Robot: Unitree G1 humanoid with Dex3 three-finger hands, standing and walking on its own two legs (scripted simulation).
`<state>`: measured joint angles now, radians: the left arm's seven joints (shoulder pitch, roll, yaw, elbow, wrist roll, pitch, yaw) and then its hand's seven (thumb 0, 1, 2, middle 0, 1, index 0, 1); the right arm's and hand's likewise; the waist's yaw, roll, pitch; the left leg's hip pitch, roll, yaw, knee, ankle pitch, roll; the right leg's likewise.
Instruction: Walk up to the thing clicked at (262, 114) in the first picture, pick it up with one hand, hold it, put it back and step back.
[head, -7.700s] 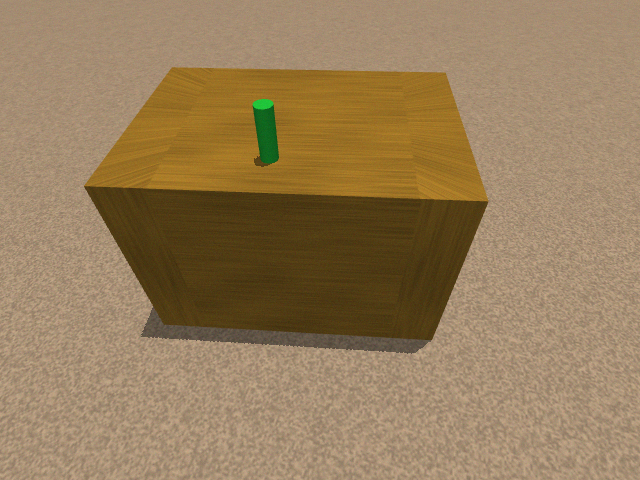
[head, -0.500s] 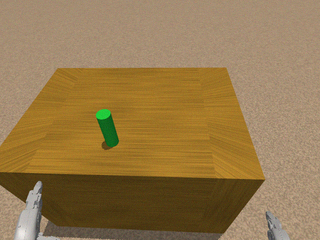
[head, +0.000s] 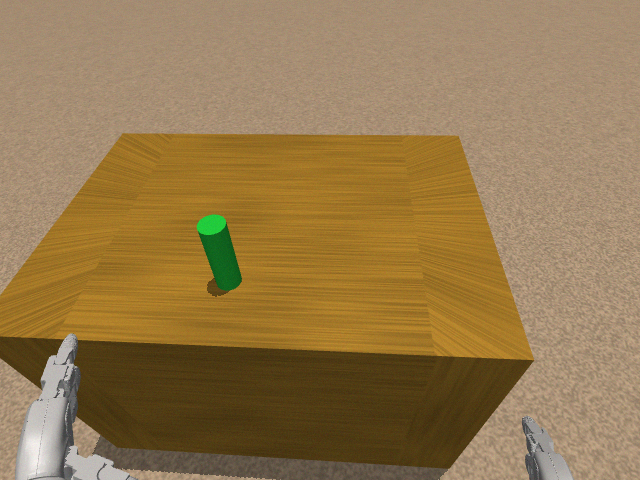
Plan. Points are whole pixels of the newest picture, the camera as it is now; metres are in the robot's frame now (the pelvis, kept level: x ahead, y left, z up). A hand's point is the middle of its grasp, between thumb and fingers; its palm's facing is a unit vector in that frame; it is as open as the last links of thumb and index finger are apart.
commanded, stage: go down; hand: left
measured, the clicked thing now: (221, 254) +0.50 +0.22 -0.05
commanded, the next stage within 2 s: none
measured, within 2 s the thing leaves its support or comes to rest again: neither
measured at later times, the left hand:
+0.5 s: hand (88, 322) +0.31 +0.33 +0.04, palm faces +0.19 -0.98 -0.05, open 17.5 cm
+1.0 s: hand (77, 301) +0.34 +0.36 +0.04, palm faces +0.16 -0.99 -0.01, open 17.6 cm
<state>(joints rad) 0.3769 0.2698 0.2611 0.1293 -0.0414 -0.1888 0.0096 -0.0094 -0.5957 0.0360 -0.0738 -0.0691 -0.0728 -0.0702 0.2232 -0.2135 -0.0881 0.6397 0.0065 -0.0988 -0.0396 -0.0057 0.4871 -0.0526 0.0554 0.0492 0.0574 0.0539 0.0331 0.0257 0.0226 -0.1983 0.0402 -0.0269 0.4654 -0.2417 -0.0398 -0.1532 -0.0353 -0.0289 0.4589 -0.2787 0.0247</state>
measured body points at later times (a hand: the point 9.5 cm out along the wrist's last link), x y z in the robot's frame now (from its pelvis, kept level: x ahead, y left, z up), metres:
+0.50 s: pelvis -0.01 +0.01 -0.02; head +0.02 +0.03 +0.43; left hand +0.29 +0.38 +0.05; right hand +0.14 -0.25 -0.08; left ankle +0.01 +0.15 -0.74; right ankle -0.02 -0.13 -0.74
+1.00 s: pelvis -0.01 +0.02 -0.03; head +0.04 +0.05 +0.41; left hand +0.32 +0.41 +0.05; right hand +0.15 -0.24 -0.09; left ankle +0.01 +0.15 -0.74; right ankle -0.02 -0.13 -0.74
